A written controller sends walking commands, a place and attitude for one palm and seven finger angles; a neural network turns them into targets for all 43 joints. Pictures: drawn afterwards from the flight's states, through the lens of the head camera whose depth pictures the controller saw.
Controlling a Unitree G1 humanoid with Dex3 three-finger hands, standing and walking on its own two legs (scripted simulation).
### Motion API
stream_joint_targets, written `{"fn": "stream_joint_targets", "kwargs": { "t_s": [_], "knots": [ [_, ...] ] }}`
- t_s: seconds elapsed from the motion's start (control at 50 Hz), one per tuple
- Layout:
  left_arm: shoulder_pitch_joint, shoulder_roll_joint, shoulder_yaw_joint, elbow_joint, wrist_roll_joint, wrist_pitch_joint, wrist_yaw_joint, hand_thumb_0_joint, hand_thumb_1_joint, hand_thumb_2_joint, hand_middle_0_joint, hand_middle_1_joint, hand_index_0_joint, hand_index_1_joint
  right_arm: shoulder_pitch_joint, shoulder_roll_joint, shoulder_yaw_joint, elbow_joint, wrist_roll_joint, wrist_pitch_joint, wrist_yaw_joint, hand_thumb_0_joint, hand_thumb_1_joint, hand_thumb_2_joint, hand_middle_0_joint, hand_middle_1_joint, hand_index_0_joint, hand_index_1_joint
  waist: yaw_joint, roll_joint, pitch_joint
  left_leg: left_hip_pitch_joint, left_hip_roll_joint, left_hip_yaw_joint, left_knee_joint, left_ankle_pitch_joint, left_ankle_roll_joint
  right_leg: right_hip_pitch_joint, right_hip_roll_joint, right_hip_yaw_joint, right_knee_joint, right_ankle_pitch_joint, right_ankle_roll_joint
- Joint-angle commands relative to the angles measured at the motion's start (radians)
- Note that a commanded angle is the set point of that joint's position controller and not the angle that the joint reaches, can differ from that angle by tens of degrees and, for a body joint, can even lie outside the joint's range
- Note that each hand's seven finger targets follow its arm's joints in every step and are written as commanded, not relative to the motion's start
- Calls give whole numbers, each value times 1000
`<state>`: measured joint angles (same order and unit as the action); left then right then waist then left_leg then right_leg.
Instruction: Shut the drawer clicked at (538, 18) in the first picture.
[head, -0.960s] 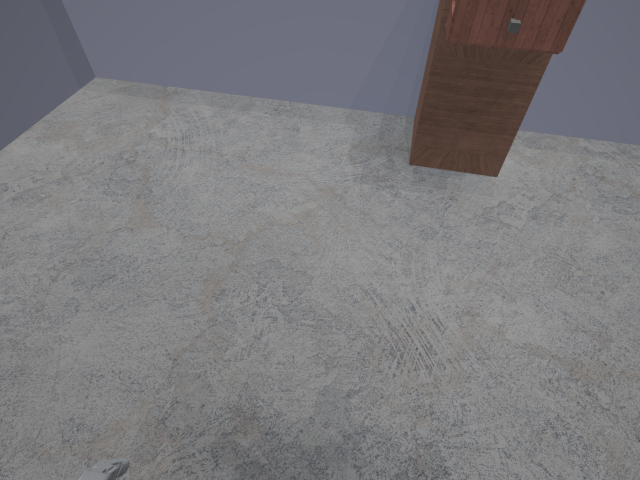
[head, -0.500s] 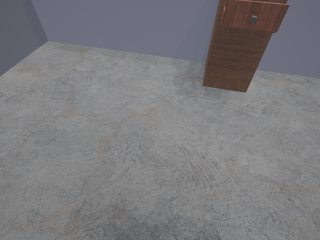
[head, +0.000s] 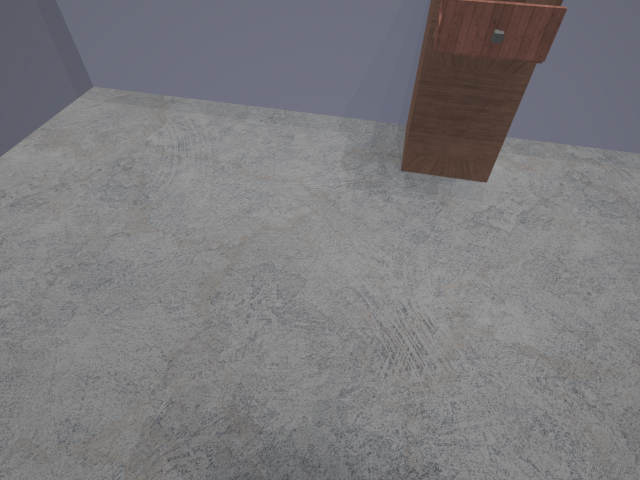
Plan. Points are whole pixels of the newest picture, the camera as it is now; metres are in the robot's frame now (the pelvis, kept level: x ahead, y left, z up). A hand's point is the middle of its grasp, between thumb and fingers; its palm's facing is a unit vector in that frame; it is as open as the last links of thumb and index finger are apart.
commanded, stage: stand and wait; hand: left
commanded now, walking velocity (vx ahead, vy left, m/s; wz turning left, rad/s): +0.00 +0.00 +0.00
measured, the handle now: (497, 35) +1.48 -0.53 -0.02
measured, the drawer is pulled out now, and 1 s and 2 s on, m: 0.16 0.16 0.16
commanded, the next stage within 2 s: look at it before walking up in 0.12 s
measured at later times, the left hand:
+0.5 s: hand out of the picture +0.08 +0.25 -0.16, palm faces -0.04 -0.94 -0.34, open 7.4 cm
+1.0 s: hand out of the picture +0.07 +0.23 -0.17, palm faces -0.07 -0.96 -0.28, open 7.4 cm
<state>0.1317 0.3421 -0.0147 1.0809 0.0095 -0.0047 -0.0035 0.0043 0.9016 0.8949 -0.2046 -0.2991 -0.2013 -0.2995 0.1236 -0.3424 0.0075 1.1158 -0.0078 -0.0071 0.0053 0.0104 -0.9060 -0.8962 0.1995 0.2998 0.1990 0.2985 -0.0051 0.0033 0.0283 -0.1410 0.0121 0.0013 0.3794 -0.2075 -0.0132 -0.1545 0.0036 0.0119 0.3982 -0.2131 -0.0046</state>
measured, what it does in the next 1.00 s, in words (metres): stands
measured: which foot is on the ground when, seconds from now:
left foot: down 0.00-1.00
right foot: down 0.00-1.00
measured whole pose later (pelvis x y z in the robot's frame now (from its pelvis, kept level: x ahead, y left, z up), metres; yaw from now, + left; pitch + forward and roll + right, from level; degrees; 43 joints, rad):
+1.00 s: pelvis +0.02 +0.00 -0.01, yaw -4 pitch -1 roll +0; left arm 0.24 0.30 0.00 1.05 0.02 0.03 -0.02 0.00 0.90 0.90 -0.20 -0.30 -0.20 -0.30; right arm 0.17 -0.29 0.00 1.07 -0.02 0.00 0.01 0.01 -0.91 -0.90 0.20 0.30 0.20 0.30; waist 0.02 0.00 -0.01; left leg -0.16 0.03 0.07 0.48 -0.31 -0.01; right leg -0.20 0.03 0.07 0.52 -0.33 -0.01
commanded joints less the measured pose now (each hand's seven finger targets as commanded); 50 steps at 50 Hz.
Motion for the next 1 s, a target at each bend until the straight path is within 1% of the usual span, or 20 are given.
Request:
{"fn": "stream_joint_targets", "kwargs": {
  "t_s": [0.0,0.1,0.2,0.22,0.46,0.5,0.52,0.56,0.66,0.68,0.74,0.78,0.8,0.82,0.84,0.88,0.92,0.94,0.96,0.98],
  "knots": [
    [-42,206,48,-64,1,-21,13,0,900,900,-200,-300,-200,-300,-52,-202,-43,-63,-2,-25,-17,0,-900,-900,200,300,200,300,6,-17,-35,-3,100,-91,-65,69,38,-23,-120,113,-89,39,-27],
    [-41,206,49,-65,1,-23,14,0,900,900,-200,-300,-200,-300,-46,-201,-44,-65,-2,-26,-16,0,-900,-900,200,300,200,300,4,-18,-51,4,102,-92,-60,87,37,-15,-123,112,-88,60,-28],
    [-35,204,48,-62,1,-22,14,0,900,900,-200,-300,-200,-300,-51,-202,-43,-63,-1,-28,-17,0,-900,-900,200,300,200,300,6,1,-56,11,107,-90,-62,104,38,-8,-121,104,-79,93,-26],
    [-33,205,48,-62,1,-23,14,0,900,900,-200,-300,-200,-300,-51,-202,-43,-63,1,-27,-17,0,-900,-900,200,300,200,300,6,-8,-58,10,106,-92,-60,103,38,-7,-121,105,-80,92,-26],
    [-31,207,48,-56,1,-26,15,0,900,900,-200,-300,-200,-300,-58,-204,-44,-63,1,-27,-18,0,-900,-900,200,300,200,300,4,-18,-71,33,110,-86,-55,156,37,11,-126,101,-73,172,-26],
    [-31,207,47,-56,0,-26,16,0,900,900,-200,-300,-200,-300,-60,-207,-43,-63,1,-28,-18,0,-900,-900,200,300,200,300,5,-7,-79,40,112,-85,-57,174,37,21,-127,96,-70,189,-26],
    [-30,207,48,-57,1,-26,16,0,900,900,-200,-300,-200,-300,-60,-205,-45,-63,2,-27,-18,0,-900,-900,200,300,200,300,6,-15,-78,39,112,-86,-54,179,37,23,-126,96,-70,195,-26],
    [-33,207,47,-56,1,-25,16,0,900,900,-200,-300,-200,-300,-66,-207,-44,-63,1,-27,-19,0,-900,-900,200,300,200,300,6,-1,-60,34,111,-86,-61,169,36,13,-125,95,-73,184,-24],
    [-36,210,47,-58,2,-25,16,0,900,900,-200,-300,-200,-300,-67,-206,-44,-65,1,-27,-18,0,-900,-900,200,300,200,300,6,-13,-62,39,112,-87,-66,168,38,16,-127,95,-78,179,-24],
    [-35,209,47,-58,1,-25,15,0,900,900,-200,-300,-200,-300,-66,-208,-44,-65,1,-28,-18,0,-900,-900,200,300,200,300,6,-5,-70,41,111,-87,-64,179,37,23,-127,95,-76,190,-24],
    [-38,211,46,-57,2,-25,15,0,900,900,-200,-300,-200,-300,-71,-207,-44,-65,1,-26,-17,0,-900,-900,200,300,200,300,5,-11,-60,40,110,-88,-69,159,36,14,-126,98,-85,169,-23],
    [-35,210,47,-58,2,-27,15,0,900,900,-200,-300,-200,-300,-70,-206,-45,-65,1,-28,-18,0,-900,-900,200,300,200,300,6,-10,-73,49,112,-86,-66,182,37,26,-128,96,-83,196,-24],
    [-6,150,35,-44,-1,-19,17,0,900,900,-200,-300,-200,-300,-47,-147,-31,-53,-2,-21,-17,0,-900,-900,200,300,200,300,5,-8,-89,62,112,-68,-54,143,26,23,-124,100,-83,160,-17],
    [30,100,27,-33,1,-5,18,0,900,900,-200,-300,-200,-300,-9,-94,-21,-44,-7,-12,-15,0,-900,-900,200,300,200,300,5,-15,-90,64,108,-49,-33,67,17,6,-114,106,-69,74,-14],
    [47,89,26,-34,4,6,14,0,900,900,-200,-300,-200,-300,15,-82,-21,-41,-10,-5,-14,0,-900,-900,200,300,200,300,4,-19,-61,48,108,-34,-26,-34,15,-31,-104,114,-63,-37,-16],
    [63,95,39,-59,10,19,0,0,900,900,-200,-300,-200,-300,34,-100,-34,-57,-13,1,-13,0,-900,-900,200,300,200,300,4,-7,19,-9,120,-42,-34,-228,29,-116,-72,138,-47,-223,-28],
    [86,95,52,-87,13,22,-11,0,900,900,-200,-300,-200,-300,55,-124,-51,-80,-14,3,-13,0,-900,-900,200,300,200,300,4,19,82,-42,149,-79,-45,-384,53,-201,-38,142,8,-325,-39],
    [94,83,58,-105,15,20,-16,0,900,900,-200,-300,-200,-300,74,-134,-59,-90,-14,0,-14,0,-900,-900,200,300,200,300,-2,41,103,-41,175,-114,-61,-432,73,-251,-16,128,66,-338,-39],
    [112,65,62,-117,14,14,-20,0,900,900,-200,-300,-200,-300,89,-145,-68,-98,-13,-6,-16,0,-900,-900,200,300,200,300,0,88,98,-15,217,-152,-77,-442,97,-289,8,96,139,-306,-36],
    [123,41,64,-128,13,6,-24,0,900,900,-200,-300,-200,-300,107,-157,-75,-105,-11,-13,-19,0,-900,-900,200,300,200,300,-3,130,85,6,267,-192,-92,-406,124,-303,31,42,231,-240,-29]
  ]
}}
